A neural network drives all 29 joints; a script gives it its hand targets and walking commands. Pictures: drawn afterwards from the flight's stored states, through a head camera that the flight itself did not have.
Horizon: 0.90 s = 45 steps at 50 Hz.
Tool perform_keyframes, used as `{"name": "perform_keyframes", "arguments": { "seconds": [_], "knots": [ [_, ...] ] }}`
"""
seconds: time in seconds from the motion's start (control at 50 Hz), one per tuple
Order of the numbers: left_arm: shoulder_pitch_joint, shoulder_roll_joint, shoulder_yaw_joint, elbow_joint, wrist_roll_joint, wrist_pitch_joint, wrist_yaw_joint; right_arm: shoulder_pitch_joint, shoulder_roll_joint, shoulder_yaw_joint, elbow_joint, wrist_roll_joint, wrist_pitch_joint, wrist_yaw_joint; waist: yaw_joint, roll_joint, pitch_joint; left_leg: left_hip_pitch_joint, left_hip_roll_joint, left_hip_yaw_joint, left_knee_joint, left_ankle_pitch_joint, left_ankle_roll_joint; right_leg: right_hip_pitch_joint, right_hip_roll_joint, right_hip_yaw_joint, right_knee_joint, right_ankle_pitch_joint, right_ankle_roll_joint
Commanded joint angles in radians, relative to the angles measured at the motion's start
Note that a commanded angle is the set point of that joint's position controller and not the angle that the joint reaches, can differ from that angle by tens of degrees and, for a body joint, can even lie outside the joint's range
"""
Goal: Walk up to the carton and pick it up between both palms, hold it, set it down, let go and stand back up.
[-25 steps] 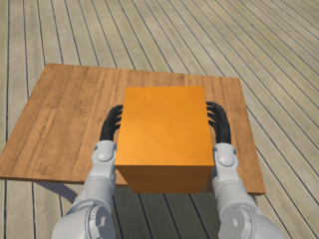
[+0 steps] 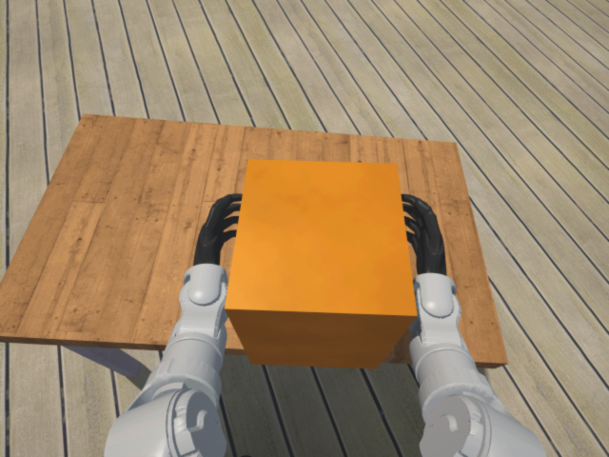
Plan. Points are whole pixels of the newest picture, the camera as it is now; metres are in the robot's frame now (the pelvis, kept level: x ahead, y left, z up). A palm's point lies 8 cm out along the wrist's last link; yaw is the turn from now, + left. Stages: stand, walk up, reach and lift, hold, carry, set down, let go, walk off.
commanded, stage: set down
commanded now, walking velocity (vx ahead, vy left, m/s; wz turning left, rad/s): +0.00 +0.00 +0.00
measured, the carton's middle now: (317, 273) +0.39 +0.00 -0.06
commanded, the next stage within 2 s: none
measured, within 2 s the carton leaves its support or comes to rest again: neither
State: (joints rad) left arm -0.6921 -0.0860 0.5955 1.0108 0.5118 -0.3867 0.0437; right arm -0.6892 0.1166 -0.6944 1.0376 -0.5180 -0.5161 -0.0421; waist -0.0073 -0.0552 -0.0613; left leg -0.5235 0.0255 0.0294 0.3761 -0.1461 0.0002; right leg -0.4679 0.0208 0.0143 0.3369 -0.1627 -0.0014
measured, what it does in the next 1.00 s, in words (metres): stands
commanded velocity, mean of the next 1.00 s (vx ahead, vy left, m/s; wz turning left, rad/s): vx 0.00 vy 0.00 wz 0.00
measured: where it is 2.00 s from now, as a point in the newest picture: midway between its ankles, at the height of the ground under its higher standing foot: outside the picture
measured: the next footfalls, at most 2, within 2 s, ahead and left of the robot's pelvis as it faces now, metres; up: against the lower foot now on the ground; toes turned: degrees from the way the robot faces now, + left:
none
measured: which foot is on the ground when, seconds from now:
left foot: down 0.00-1.00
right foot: down 0.00-1.00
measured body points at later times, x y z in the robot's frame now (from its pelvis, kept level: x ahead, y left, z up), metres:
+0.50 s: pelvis -0.02 +0.01 -0.04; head +0.08 +0.02 +0.39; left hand +0.42 +0.21 -0.02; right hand +0.42 -0.17 -0.02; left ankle +0.00 +0.12 -0.74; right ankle -0.02 -0.12 -0.74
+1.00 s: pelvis -0.03 +0.00 -0.02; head +0.04 +0.01 +0.42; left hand +0.43 +0.20 +0.06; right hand +0.43 -0.18 +0.06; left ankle +0.00 +0.12 -0.74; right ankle -0.02 -0.12 -0.74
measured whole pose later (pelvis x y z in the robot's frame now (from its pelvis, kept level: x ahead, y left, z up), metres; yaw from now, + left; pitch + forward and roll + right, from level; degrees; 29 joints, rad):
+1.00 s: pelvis -0.03 +0.00 -0.02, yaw +0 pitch +21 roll -1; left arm -0.93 0.24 -0.01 1.31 -0.24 -0.29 0.03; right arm -0.89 -0.27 0.13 1.24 0.40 -0.26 -0.06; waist 0.02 0.00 -0.25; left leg -0.76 0.04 0.02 0.60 -0.21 0.00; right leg -0.71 0.03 0.00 0.56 -0.23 0.00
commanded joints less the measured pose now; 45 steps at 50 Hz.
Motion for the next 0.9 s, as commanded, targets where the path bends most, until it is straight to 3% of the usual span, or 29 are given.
{"name": "perform_keyframes", "arguments": {
  "seconds": [0.0,0.02,0.06,0.1,0.18,0.28,0.42,0.56,0.74,0.88],
  "knots": [
    [-0.287,-0.080,-0.132,0.031,-0.003,-0.036,0.016,-0.230,0.141,0.220,0.133,0.014,0.017,0.059,0.041,0.076,-0.528,0.260,-0.009,0.066,0.069,0.354,-0.023,0.146,-0.003,-0.071,0.041,0.286,0.003],
    [-0.284,0.061,-0.103,0.026,-0.044,-0.039,0.050,-0.233,-0.012,0.228,0.147,0.096,0.015,0.026,0.044,0.077,-0.549,0.244,-0.011,0.065,0.088,0.378,-0.024,0.152,0.002,-0.055,0.056,0.315,0.004],
    [-0.338,0.122,-0.168,0.063,-0.164,-0.043,0.084,-0.316,-0.067,0.367,0.197,0.268,0.009,-0.019,0.047,0.069,-0.584,0.169,-0.011,0.052,0.125,0.378,-0.019,0.166,0.007,-0.031,0.090,0.367,0.010],
    [-0.382,0.170,-0.220,0.138,-0.264,-0.074,0.093,-0.364,-0.098,0.462,0.224,0.386,-0.012,-0.047,0.046,0.063,-0.666,0.093,-0.015,0.049,0.170,0.344,-0.022,0.155,0.002,-0.019,0.138,0.397,0.018],
    [-0.455,0.260,-0.296,0.292,-0.401,-0.143,0.086,-0.427,-0.198,0.569,0.271,0.539,-0.043,-0.068,0.044,0.074,-0.793,0.050,-0.022,0.045,0.271,0.334,-0.044,0.094,0.007,-0.016,0.233,0.409,0.026],
    [-0.538,0.324,-0.421,0.431,-0.540,-0.162,0.067,-0.501,-0.336,0.632,0.377,0.675,-0.063,-0.065,0.023,0.103,-0.799,0.142,-0.006,0.020,0.376,0.366,-0.080,-0.163,0.031,-0.056,0.282,0.278,0.012],
    [-0.612,0.377,-0.571,0.510,-0.700,-0.179,0.024,-0.582,-0.439,0.734,0.444,0.810,-0.056,-0.038,0.001,0.087,-0.798,0.114,-0.001,-0.004,0.440,0.324,-0.085,-0.325,0.036,-0.081,0.339,0.172,0.016],
    [-0.677,0.420,-0.679,0.382,-0.807,-0.166,0.003,-0.623,-0.494,0.791,0.318,0.899,0.008,0.010,0.001,0.122,-0.915,0.150,-0.005,-0.012,0.433,0.287,-0.085,-0.392,0.037,-0.096,0.335,0.092,0.015],
    [-0.628,0.462,-0.644,0.210,-0.784,-0.038,-0.007,-0.584,-0.536,0.804,0.147,0.927,0.122,0.016,0.016,0.086,-0.965,0.198,-0.016,-0.011,0.360,0.304,-0.058,-0.240,0.034,-0.073,0.269,0.190,0.029],
    [-0.604,0.466,-0.593,0.189,-0.749,0.058,-0.017,-0.569,-0.520,0.807,0.092,0.916,0.207,-0.013,0.023,0.034,-0.818,0.195,-0.020,-0.002,0.257,0.264,-0.038,-0.075,0.023,-0.048,0.193,0.231,0.035]
  ]
}}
